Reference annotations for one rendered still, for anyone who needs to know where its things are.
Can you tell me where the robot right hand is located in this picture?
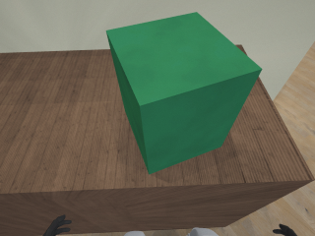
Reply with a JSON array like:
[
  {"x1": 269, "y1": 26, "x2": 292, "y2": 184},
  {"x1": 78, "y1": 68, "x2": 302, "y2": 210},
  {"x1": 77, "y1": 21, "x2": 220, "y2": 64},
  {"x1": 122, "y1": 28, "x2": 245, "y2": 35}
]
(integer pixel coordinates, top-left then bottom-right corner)
[{"x1": 273, "y1": 224, "x2": 297, "y2": 236}]

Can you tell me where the pedestal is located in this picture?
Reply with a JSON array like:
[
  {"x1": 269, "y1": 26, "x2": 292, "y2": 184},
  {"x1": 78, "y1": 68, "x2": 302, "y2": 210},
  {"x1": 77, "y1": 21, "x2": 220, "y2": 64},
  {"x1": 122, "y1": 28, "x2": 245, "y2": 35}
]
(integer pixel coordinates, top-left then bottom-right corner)
[{"x1": 0, "y1": 44, "x2": 315, "y2": 236}]

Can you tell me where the carton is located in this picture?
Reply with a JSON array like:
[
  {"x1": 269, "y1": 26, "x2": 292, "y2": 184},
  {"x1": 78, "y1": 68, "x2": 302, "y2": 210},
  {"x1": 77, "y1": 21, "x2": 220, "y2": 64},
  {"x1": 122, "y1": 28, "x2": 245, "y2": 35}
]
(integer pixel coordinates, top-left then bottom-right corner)
[{"x1": 106, "y1": 12, "x2": 263, "y2": 174}]

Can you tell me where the robot left hand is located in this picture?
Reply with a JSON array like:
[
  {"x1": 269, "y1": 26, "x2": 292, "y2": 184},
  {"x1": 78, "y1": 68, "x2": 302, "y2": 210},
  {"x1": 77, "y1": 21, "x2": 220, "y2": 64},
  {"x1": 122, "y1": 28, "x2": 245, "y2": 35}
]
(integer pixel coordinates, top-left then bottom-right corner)
[{"x1": 42, "y1": 214, "x2": 72, "y2": 236}]

